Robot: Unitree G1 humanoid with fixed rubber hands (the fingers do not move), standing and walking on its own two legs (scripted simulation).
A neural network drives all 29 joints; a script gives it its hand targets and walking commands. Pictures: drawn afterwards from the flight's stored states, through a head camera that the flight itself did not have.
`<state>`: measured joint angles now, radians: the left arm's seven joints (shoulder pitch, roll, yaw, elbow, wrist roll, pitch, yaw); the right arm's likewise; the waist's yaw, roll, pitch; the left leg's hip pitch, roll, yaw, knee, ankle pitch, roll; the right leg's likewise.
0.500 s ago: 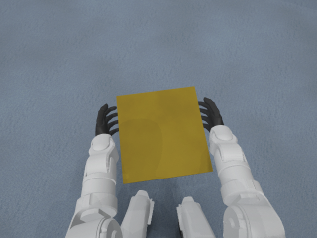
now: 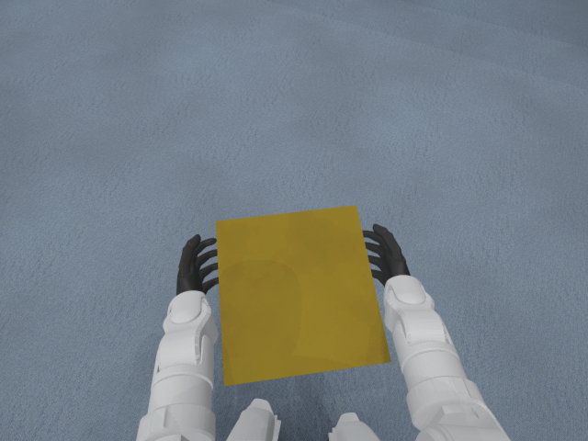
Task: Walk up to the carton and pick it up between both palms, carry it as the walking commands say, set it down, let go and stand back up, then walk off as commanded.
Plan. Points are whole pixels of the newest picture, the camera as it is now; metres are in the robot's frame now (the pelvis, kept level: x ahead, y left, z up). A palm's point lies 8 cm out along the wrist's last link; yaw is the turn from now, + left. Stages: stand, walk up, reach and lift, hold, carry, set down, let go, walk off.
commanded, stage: reach and lift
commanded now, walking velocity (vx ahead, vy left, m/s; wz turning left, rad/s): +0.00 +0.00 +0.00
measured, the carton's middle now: (295, 303) +0.34 +0.03 -0.13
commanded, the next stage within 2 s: none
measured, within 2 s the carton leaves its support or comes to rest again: neither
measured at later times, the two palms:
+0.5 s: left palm (173, 276) +0.32 +0.17 +0.04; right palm (411, 265) +0.35 -0.12 +0.03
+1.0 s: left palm (151, 266) +0.31 +0.17 +0.10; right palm (432, 256) +0.33 -0.12 +0.10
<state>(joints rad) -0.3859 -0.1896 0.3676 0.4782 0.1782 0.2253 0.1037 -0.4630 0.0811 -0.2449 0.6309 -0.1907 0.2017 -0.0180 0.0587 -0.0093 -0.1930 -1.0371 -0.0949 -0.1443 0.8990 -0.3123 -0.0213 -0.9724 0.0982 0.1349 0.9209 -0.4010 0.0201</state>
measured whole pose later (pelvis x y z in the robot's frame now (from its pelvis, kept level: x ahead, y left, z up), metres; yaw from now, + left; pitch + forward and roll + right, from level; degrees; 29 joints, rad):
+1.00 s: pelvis +0.03 -0.01 +0.07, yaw +0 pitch -1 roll +0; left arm -0.29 -0.16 0.29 0.33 0.25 0.63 0.04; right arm -0.27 0.15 -0.17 0.37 -0.23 0.61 -0.05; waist 0.10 0.00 -0.06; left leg -0.18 -0.05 -0.15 0.37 -0.17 -0.02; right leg -0.13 0.06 0.15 0.39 -0.24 -0.02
